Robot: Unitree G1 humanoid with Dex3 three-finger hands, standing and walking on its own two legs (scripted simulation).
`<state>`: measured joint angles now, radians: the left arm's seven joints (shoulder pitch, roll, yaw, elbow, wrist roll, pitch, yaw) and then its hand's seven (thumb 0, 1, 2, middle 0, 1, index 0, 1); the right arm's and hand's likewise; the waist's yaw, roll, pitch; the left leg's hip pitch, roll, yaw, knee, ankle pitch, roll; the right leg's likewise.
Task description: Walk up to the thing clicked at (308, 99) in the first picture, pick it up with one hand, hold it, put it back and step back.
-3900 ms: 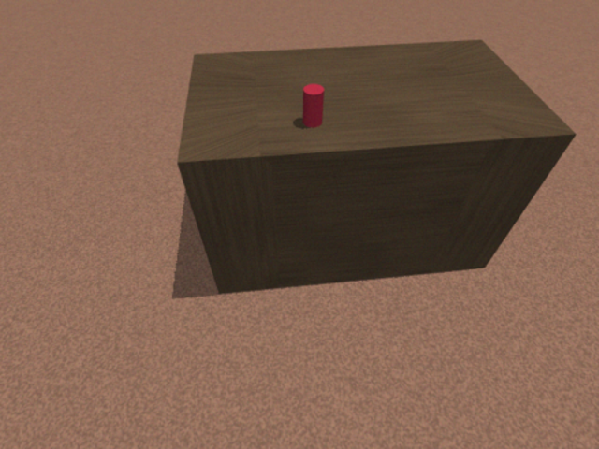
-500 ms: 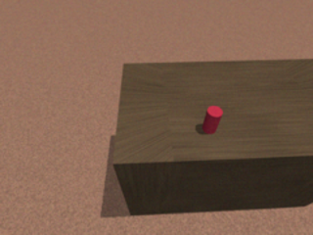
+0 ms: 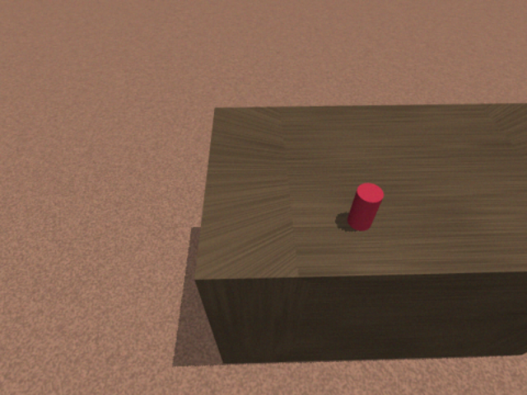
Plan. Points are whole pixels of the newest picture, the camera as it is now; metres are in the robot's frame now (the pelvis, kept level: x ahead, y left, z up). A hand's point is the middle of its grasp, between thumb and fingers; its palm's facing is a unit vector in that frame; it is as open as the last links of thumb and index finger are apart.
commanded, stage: stand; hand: right
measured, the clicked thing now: (364, 207) +0.50 -0.20 -0.08
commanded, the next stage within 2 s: none
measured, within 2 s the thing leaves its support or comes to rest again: neither
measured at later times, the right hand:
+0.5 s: hand out of the picture +0.09 -0.25 -0.15, palm faces +0.00 +0.94 -0.34, open 7.4 cm
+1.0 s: hand out of the picture +0.10 -0.26 -0.15, palm faces -0.01 +0.94 -0.34, open 7.4 cm
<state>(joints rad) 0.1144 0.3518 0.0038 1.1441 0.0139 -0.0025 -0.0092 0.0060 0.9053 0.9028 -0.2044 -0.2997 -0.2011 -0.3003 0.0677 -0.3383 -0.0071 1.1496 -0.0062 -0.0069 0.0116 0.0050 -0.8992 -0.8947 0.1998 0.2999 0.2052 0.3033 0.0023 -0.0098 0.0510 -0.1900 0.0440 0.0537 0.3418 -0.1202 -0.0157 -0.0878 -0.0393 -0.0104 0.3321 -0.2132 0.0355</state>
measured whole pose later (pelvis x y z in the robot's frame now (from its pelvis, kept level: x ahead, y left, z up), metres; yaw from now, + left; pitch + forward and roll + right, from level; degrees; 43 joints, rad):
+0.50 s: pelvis +0.02 +0.00 +0.00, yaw +0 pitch -2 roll +0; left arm 0.10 0.36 0.00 1.12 0.01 0.00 0.00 0.01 0.91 0.90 -0.20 -0.30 -0.20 -0.30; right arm 0.08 -0.34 -0.01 1.15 -0.01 -0.01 0.01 0.01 -0.90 -0.89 0.20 0.30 0.20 0.30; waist -0.01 -0.01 0.05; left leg -0.17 0.04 0.06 0.34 -0.14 -0.02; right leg -0.06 -0.04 -0.01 0.32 -0.23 0.04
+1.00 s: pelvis +0.02 +0.00 +0.00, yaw +0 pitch -2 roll +0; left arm 0.13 0.36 0.00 1.11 0.01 0.00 0.00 0.01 0.90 0.90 -0.21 -0.30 -0.20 -0.30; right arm 0.08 -0.34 -0.01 1.15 0.00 0.00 0.01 0.00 -0.90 -0.89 0.20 0.30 0.20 0.30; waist 0.00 -0.01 0.05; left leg -0.16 0.04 0.05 0.33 -0.14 -0.02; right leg -0.05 -0.04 -0.01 0.31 -0.23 0.03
